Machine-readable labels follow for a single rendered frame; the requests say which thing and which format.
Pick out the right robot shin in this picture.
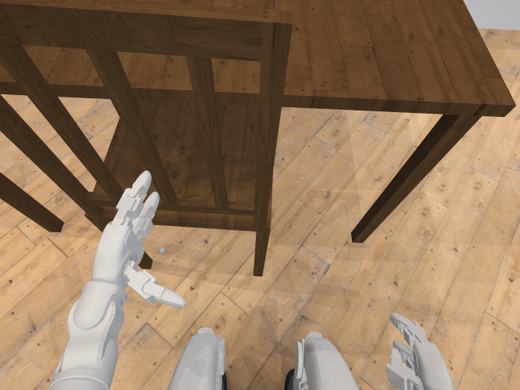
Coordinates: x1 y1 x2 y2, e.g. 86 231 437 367
293 331 322 390

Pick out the right robot hand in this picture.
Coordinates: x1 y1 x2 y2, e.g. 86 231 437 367
386 313 453 390

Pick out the robot left forearm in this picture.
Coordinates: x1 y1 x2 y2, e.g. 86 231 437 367
48 279 128 390

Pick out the right robot thigh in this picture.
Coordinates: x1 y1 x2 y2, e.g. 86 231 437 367
295 337 359 390

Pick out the left robot hand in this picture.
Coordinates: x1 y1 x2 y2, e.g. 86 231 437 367
92 171 186 308

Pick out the table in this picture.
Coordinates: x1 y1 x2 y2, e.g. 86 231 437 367
0 0 516 243

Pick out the chair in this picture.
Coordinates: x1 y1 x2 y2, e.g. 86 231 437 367
0 0 293 276

